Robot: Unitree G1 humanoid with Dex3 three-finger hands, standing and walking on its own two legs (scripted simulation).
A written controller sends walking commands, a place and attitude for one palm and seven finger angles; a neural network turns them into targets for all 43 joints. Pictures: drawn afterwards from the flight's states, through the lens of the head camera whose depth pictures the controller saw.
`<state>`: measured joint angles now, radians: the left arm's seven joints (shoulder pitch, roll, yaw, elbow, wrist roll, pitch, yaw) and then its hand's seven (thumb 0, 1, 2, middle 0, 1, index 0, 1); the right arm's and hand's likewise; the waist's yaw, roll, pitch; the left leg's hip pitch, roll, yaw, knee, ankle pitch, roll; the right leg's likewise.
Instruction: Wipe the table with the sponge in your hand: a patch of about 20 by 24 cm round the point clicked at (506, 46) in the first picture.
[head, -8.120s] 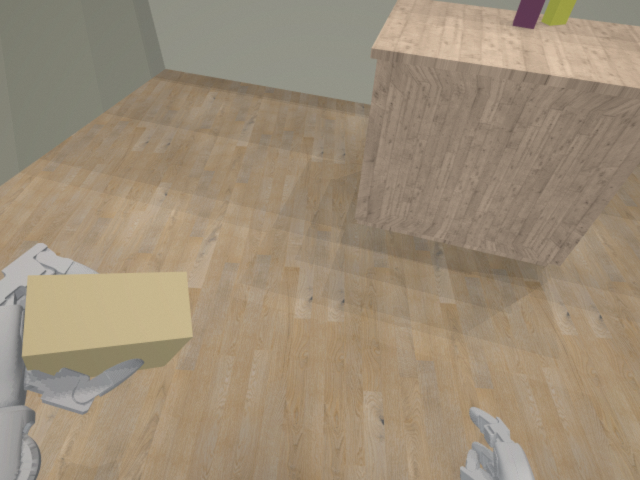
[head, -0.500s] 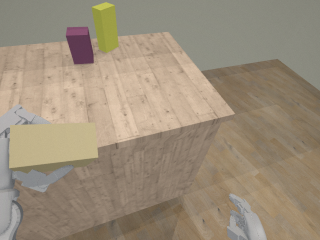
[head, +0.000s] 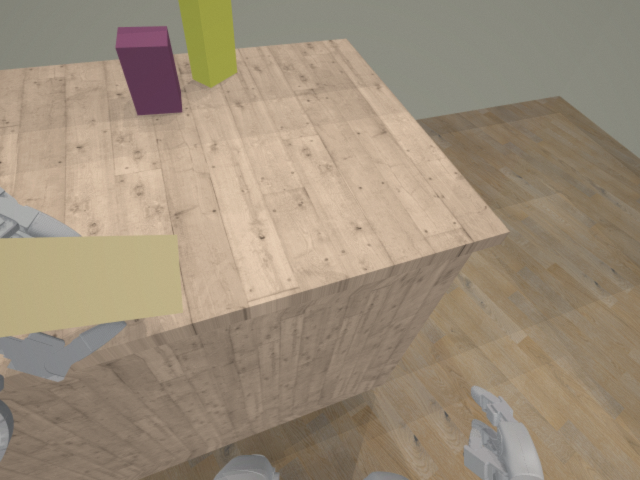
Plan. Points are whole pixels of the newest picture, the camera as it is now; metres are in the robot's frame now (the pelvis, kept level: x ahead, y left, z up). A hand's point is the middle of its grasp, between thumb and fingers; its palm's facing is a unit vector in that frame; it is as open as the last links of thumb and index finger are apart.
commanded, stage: shuffle to correct the standing spot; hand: left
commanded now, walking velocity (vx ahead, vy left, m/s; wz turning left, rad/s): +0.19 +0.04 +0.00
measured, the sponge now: (112, 284) +0.24 +0.22 +0.17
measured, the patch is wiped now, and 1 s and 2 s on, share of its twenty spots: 0.00 0.00 0.00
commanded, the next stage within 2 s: come to a stop and stand still in 0.10 s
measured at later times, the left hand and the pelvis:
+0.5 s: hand (74, 217) +0.28 +0.26 +0.19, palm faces +0.42 -0.84 -0.35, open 10.2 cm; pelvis +0.06 +0.02 +0.02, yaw +0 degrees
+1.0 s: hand (45, 169) +0.31 +0.29 +0.23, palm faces +0.46 -0.80 -0.39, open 10.2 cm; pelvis +0.07 +0.02 +0.03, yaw -1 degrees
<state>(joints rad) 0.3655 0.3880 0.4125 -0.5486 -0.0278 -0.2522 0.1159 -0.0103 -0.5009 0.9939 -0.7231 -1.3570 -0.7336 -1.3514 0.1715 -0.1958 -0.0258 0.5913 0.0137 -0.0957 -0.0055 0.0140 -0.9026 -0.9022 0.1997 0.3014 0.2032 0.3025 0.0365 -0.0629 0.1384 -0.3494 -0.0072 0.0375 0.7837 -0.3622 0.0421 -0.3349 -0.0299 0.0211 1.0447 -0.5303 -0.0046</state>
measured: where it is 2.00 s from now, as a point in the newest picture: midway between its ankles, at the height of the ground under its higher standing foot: outside the picture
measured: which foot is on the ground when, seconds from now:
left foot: down 0.00-0.22, up 0.24-0.44, down 0.46-1.00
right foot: up 0.00-0.20, down 0.22-1.00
